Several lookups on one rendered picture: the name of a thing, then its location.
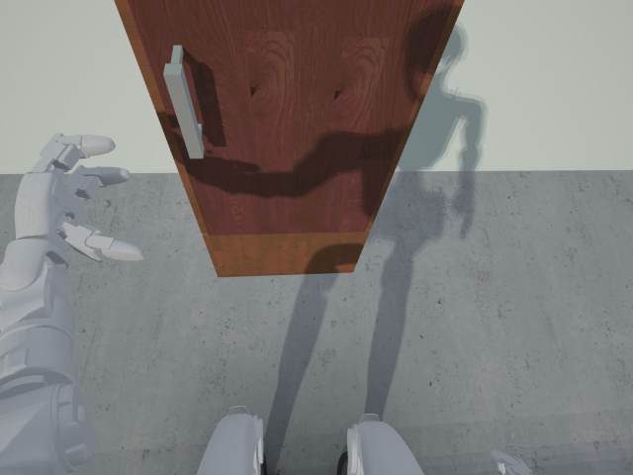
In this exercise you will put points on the robot left hand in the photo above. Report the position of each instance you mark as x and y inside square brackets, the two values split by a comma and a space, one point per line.
[43, 200]

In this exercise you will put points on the robot left forearm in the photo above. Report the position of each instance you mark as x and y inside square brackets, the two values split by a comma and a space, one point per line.
[36, 321]

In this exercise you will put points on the robot left upper arm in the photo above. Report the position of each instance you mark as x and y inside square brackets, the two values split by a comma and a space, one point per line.
[47, 431]

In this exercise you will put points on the robot left thigh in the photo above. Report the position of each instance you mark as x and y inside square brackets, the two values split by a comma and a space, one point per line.
[235, 447]

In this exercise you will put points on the handle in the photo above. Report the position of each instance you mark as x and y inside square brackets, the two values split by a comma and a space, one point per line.
[180, 96]

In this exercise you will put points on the robot right thigh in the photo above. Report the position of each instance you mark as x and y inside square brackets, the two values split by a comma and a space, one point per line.
[375, 448]

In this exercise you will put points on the robot right hand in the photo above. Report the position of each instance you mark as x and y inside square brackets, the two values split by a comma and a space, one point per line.
[508, 465]

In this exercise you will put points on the cupboard door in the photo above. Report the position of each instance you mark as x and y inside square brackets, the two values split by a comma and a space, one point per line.
[303, 103]

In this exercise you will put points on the robot thigh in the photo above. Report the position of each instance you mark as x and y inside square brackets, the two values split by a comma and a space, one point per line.
[235, 447]
[375, 448]

